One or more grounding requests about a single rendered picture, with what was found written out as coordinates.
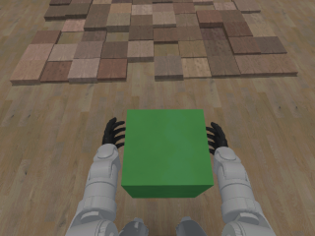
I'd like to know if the left robot forearm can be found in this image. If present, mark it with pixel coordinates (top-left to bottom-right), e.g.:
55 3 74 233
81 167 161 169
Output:
67 144 121 232

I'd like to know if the right robot forearm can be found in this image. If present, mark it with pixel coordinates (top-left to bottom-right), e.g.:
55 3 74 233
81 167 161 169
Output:
213 147 275 233

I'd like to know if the left robot shin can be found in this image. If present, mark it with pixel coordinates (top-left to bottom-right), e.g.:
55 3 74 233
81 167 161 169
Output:
134 217 144 224

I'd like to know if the carton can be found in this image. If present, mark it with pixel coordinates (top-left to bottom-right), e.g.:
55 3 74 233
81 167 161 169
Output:
121 109 215 199

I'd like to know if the robot shin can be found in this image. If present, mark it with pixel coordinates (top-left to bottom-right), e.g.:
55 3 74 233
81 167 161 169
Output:
134 217 144 224
180 216 191 222

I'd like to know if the right robot shin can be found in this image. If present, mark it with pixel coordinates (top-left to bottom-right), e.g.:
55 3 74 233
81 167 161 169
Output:
180 216 191 222

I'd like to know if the right robot upper arm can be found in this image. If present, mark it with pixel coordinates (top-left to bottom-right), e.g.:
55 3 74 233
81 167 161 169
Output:
221 220 276 236

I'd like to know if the left robot upper arm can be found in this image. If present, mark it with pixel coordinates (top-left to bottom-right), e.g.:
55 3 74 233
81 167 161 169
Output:
65 219 119 236

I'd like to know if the robot right hand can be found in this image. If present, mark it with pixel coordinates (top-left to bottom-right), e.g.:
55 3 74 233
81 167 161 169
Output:
206 122 228 155

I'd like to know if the robot left hand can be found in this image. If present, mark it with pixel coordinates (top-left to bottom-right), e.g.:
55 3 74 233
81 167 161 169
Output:
101 117 126 148

